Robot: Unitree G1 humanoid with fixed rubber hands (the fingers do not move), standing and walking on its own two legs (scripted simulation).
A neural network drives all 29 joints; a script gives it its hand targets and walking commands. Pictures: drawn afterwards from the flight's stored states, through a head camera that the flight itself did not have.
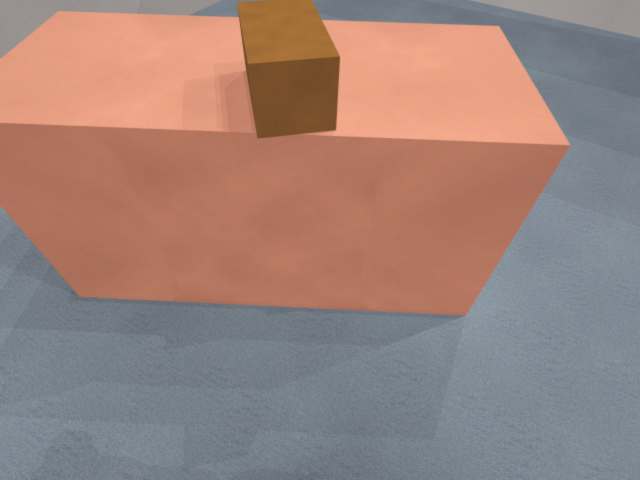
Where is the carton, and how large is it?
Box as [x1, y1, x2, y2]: [237, 0, 339, 138]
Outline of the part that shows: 237,2 246,72 257,138 335,129 339,55 312,1 263,0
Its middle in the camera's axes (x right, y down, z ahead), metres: -0.07 -0.39 +0.85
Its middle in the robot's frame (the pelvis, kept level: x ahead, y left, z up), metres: +0.93 +0.09 +0.06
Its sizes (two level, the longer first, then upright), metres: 0.295 0.168 0.157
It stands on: a pedestal, 0.72 m high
